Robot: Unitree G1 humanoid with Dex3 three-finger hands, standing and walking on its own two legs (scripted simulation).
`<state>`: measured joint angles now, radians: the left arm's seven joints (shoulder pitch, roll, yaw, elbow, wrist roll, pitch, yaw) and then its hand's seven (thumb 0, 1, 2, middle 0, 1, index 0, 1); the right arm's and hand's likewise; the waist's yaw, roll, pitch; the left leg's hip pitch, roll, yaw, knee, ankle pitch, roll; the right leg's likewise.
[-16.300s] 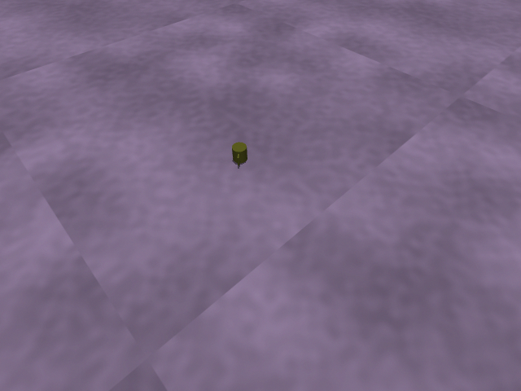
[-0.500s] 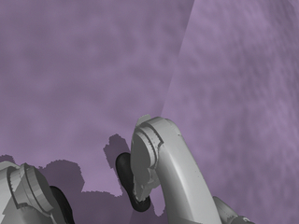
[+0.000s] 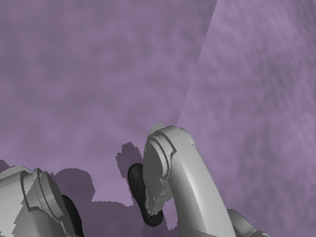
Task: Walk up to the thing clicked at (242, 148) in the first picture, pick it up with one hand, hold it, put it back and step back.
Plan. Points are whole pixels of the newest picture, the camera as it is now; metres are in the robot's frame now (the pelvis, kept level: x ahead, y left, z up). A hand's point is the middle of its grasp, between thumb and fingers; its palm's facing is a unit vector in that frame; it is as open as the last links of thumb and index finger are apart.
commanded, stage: settle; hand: left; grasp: from above
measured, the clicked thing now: out of the picture +0.44 +0.35 -0.26
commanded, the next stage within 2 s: lift in 0.58 s
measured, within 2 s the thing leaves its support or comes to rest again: leaves its support in 0.02 s
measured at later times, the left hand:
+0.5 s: hand out of the picture +0.43 +0.34 -0.14, palm faces -0.47 -0.14 -0.87, open 9.8 cm
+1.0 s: hand out of the picture +0.41 +0.35 -0.07, palm faces -0.48 -0.15 -0.87, open 9.8 cm
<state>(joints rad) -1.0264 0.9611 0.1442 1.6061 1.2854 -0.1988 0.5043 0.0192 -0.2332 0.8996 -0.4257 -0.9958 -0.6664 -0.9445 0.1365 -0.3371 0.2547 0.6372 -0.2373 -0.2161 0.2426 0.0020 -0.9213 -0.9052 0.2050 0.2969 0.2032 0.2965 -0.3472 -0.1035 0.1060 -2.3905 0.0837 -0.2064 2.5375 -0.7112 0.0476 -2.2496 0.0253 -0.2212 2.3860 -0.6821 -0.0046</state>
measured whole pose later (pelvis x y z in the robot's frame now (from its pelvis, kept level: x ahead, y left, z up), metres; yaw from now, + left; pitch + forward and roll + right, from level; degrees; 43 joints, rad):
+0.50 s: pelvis -0.01 -0.01 +0.03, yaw +5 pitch +33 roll -10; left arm -0.96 0.79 0.06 1.32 1.18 -0.16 0.23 -0.01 -0.16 0.79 -0.46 -0.88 -0.68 -0.90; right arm 0.14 -0.31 0.12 0.66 -0.13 -0.07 0.21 0.00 -0.92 -0.91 0.20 0.30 0.20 0.30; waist -0.24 -0.01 0.00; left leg -2.33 0.07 -0.13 2.40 -0.67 0.04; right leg -2.22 0.00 -0.16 2.31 -0.68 -0.02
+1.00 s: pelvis -0.01 +0.00 +0.07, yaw +7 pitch +35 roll -8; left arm -0.87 0.73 0.04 1.15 1.12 -0.12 0.11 -0.01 -0.17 0.79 -0.49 -0.86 -0.70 -0.87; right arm 0.22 -0.27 0.06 0.67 -0.07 0.01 0.12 0.00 -0.93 -0.91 0.21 0.30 0.20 0.30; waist -0.21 0.02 -0.09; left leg -2.23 0.06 -0.08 2.25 -0.65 0.05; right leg -2.13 0.00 -0.11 2.18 -0.67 0.00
